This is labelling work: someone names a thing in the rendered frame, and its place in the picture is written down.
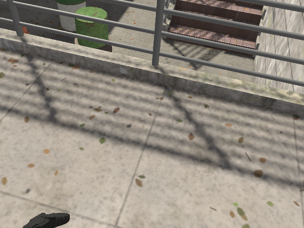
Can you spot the stairs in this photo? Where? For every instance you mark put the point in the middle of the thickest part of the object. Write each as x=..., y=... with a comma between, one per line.
x=232, y=10

